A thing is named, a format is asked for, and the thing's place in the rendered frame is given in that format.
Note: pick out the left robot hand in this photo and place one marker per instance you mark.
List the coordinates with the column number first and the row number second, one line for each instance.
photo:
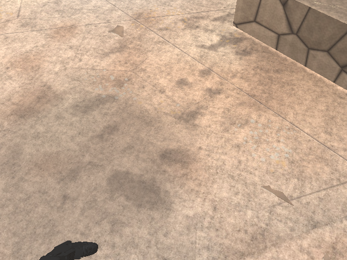
column 71, row 251

